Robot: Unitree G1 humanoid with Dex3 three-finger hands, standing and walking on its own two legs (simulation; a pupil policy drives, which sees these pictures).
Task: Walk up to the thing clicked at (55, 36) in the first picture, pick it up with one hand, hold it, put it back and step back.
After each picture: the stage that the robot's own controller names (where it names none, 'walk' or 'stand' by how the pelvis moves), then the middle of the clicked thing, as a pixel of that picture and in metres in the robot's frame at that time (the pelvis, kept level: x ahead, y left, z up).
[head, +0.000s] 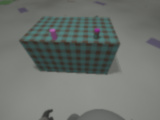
stand; (53, 34) +0.91 +0.49 -0.02
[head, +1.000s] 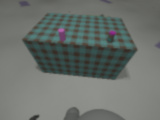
walk; (62, 35) +0.82 +0.32 +0.00
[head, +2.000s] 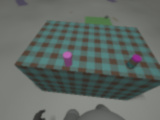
stand; (68, 59) +0.47 +0.20 -0.01
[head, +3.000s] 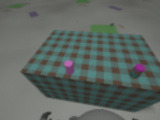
stand; (69, 67) +0.43 +0.21 -0.02
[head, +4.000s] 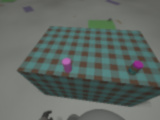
stand; (67, 65) +0.43 +0.22 -0.03
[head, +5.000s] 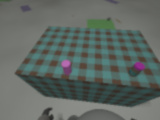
stand; (67, 67) +0.41 +0.21 -0.03
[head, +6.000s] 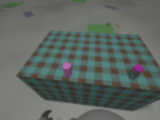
stand; (67, 70) +0.41 +0.21 -0.03
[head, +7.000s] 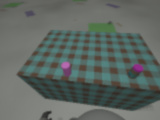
stand; (66, 69) +0.41 +0.22 -0.03
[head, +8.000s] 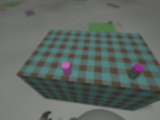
stand; (66, 69) +0.41 +0.21 -0.03
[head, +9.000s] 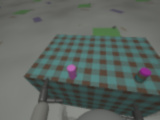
rise first; (72, 72) +0.40 +0.19 -0.02
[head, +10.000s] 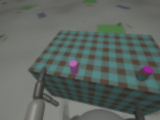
go down; (74, 67) +0.43 +0.19 -0.03
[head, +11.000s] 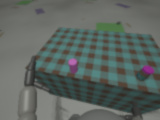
go down; (73, 66) +0.43 +0.18 -0.02
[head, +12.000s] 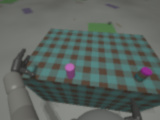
go down; (70, 71) +0.39 +0.16 -0.01
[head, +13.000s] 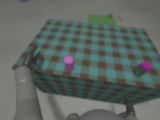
close in; (69, 64) +0.42 +0.16 +0.00
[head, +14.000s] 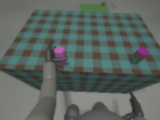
close; (60, 56) +0.45 +0.19 +0.04
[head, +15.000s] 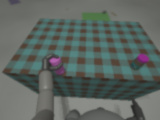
lift; (57, 65) +0.39 +0.23 +0.04
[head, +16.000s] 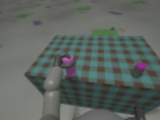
lift; (69, 66) +0.34 +0.15 +0.14
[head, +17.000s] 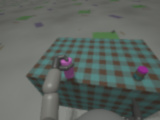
hold; (68, 68) +0.33 +0.17 +0.14
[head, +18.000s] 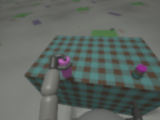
hold; (65, 67) +0.32 +0.18 +0.14
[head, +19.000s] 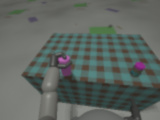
crouch; (65, 65) +0.35 +0.18 +0.13
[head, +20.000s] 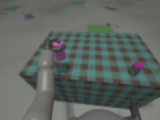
lower; (59, 51) +0.43 +0.22 +0.17
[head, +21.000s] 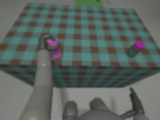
lower; (55, 48) +0.50 +0.20 +0.06
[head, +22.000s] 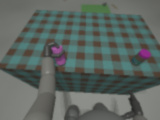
lower; (59, 55) +0.46 +0.21 +0.05
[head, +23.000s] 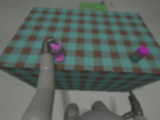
lower; (58, 52) +0.48 +0.20 +0.05
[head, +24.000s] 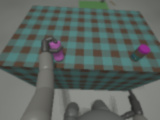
lower; (57, 50) +0.48 +0.21 +0.06
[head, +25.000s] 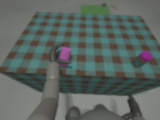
open; (64, 56) +0.45 +0.17 +0.04
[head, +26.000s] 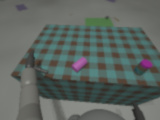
sink last; (79, 64) +0.45 +0.10 -0.01
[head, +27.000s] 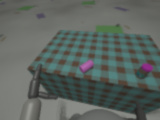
stand; (86, 66) +0.47 +0.09 -0.03
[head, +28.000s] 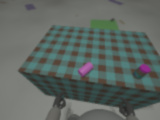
stand; (85, 69) +0.42 +0.06 -0.04
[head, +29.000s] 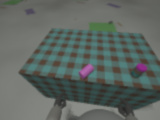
stand; (86, 71) +0.42 +0.05 -0.05
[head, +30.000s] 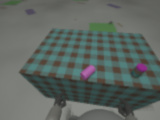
stand; (87, 72) +0.41 +0.04 -0.05
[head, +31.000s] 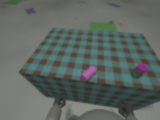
stand; (89, 73) +0.40 +0.03 -0.05
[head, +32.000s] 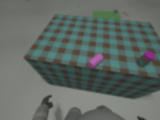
walk; (95, 61) +0.47 -0.02 -0.02
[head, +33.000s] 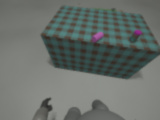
walk; (97, 37) +0.79 -0.06 -0.03
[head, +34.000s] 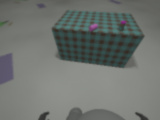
stand; (93, 27) +1.14 +0.03 -0.03
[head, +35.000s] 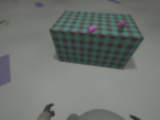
stand; (91, 29) +1.09 +0.02 -0.04
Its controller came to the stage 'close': yes
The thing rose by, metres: 0.20
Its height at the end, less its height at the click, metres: -0.02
